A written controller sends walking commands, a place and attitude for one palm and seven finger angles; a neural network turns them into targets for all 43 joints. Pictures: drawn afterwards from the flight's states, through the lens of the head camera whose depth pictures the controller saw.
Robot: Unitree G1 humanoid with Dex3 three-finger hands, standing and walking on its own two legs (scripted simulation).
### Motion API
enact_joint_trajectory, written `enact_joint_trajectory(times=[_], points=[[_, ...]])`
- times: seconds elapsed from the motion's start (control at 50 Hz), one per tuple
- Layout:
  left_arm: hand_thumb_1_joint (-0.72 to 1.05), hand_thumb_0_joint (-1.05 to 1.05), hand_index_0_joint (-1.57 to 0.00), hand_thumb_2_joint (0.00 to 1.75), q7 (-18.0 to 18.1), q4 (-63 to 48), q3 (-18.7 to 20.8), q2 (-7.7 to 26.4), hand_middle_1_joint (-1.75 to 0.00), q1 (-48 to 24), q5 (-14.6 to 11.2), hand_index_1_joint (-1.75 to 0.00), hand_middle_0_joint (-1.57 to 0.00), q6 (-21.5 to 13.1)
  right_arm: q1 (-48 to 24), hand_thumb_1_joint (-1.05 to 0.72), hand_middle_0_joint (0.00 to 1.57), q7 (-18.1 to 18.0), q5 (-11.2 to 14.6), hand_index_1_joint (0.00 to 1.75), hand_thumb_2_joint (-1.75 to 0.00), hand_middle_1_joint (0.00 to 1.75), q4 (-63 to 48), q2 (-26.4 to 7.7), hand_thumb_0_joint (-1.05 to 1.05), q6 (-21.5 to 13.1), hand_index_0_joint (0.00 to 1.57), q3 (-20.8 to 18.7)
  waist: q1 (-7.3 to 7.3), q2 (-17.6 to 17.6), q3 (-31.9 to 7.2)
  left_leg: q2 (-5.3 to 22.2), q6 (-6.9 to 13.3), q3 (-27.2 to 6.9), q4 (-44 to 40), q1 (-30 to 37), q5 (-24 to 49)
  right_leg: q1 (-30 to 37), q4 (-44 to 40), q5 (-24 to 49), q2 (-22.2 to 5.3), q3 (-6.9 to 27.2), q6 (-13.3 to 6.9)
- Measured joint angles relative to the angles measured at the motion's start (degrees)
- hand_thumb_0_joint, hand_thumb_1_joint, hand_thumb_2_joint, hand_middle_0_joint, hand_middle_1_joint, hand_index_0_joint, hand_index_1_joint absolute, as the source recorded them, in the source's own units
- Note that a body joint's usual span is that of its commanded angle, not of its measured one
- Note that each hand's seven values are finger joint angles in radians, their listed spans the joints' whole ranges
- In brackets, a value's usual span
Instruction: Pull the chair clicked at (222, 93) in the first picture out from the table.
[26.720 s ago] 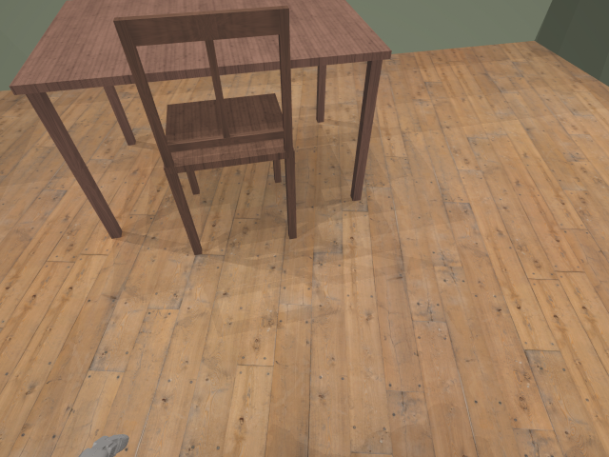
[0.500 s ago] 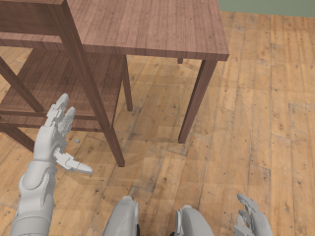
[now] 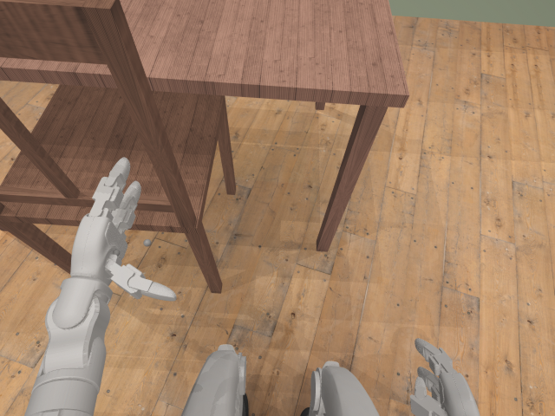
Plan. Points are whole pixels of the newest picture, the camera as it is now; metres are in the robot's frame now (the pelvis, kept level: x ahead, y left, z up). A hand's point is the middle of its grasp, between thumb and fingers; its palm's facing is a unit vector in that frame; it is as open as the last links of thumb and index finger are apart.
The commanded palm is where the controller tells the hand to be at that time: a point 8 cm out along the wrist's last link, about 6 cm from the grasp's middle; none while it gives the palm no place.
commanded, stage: aim the fingers beside a spindle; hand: left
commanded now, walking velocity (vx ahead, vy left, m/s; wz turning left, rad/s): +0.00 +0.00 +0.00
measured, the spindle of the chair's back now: (23, 139) +0.48 +0.41 +0.06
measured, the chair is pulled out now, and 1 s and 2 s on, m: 0.00 0.00 0.00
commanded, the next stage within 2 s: none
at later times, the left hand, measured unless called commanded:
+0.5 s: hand (163, 255) +0.32 +0.18 +0.02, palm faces -0.07 -1.00 -0.01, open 17.0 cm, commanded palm +0.31 +0.24 +0.04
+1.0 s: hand (150, 242) +0.33 +0.19 +0.04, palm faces +0.00 -1.00 -0.03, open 17.0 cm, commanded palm +0.31 +0.25 +0.04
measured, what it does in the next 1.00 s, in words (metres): stands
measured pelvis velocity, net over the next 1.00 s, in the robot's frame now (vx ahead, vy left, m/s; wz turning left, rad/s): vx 0.00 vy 0.00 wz -0.01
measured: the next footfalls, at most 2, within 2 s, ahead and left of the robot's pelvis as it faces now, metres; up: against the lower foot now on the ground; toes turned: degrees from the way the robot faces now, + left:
none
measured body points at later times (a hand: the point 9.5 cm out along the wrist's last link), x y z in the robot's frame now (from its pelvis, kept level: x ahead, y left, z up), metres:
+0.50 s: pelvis +0.00 -0.01 +0.00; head +0.10 +0.00 +0.44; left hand +0.32 +0.23 +0.03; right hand +0.17 -0.25 -0.10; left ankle +0.05 +0.10 -0.61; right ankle +0.01 -0.10 -0.61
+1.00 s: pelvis +0.00 +0.00 +0.00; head +0.10 +0.01 +0.44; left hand +0.33 +0.25 +0.04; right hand +0.15 -0.26 -0.10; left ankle +0.05 +0.10 -0.61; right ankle +0.01 -0.10 -0.61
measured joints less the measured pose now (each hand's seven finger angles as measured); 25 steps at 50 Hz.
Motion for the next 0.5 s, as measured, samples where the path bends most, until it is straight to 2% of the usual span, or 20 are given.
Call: enact_joint_trajectory(times=[0.1,0.2,0.28,0.36,0.44,0.5], points=[[-0.50,-0.01,-0.05,0.30,-1.3,0.6,-2.6,-0.8,-0.08,-0.5,0.4,-0.08,-0.06,0.1,0.1,-0.90,0.20,-0.2,0.3,0.30,-0.89,0.30,1.0,-0.3,0.01,0.1,0.20,0.0,0.29,0.0,-0.6,-0.2,0.0,0.0,-0.5,0.4,0.0,0.4,-0.4,-0.1,-0.2,0.0,0.0],[-0.50,-0.01,-0.06,0.30,-0.4,3.0,-1.3,-1.4,-0.08,-1.3,1.2,-0.08,-0.06,1.8,-0.6,-0.90,0.20,-0.2,0.0,0.30,-0.89,0.30,0.1,-0.2,0.01,0.6,0.20,-0.1,-0.52,-0.5,-0.4,0.0,-0.3,0.2,-0.2,-0.3,0.0,-0.6,0.3,-0.2,0.0,0.3,-0.3],[-0.50,-0.01,-0.06,0.30,0.8,-0.4,0.8,-0.7,-0.08,1.0,0.8,-0.08,-0.06,0.1,-0.8,-0.90,0.20,0.0,-0.2,0.30,-0.89,0.30,-0.5,0.1,0.01,0.6,0.20,-0.4,-0.58,-0.7,0.3,0.4,-0.5,0.4,-0.2,0.3,-0.2,-0.4,0.5,-0.3,0.4,0.5,-0.5],[-0.50,-0.01,-0.06,0.30,0.1,-2.0,1.3,0.5,-0.08,2.1,-0.2,-0.08,-0.06,-1.7,-0.5,-0.90,0.20,0.2,0.0,0.30,-0.90,0.30,0.1,-0.1,0.01,0.5,0.20,-0.4,0.12,-0.2,-0.3,0.3,-0.7,0.1,-0.5,1.0,-0.3,0.5,0.1,-0.5,0.3,0.2,-0.6],[-0.50,-0.01,-0.05,0.30,-2.4,0.9,-0.8,0.3,-0.08,1.3,-1.3,-0.08,-0.06,-0.1,-0.2,-0.90,0.20,0.0,0.7,0.30,-0.90,0.30,0.4,-0.7,0.01,0.3,0.20,-0.2,0.72,0.5,-0.9,-0.2,-0.7,-0.3,-0.7,1.1,-0.1,0.9,-0.1,-0.6,0.0,-0.2,-0.6],[-0.50,-0.01,-0.05,0.30,-3.4,3.0,-2.3,-0.9,-0.08,0.6,-0.9,-0.08,-0.06,1.9,-0.5,-0.90,0.20,-0.4,0.7,0.30,-0.89,0.30,0.2,-0.7,0.01,0.1,0.20,-0.1,0.58,0.3,-0.8,-0.2,-0.7,-0.4,-0.4,0.4,0.1,0.2,0.3,-0.5,-0.1,-0.3,-0.7]])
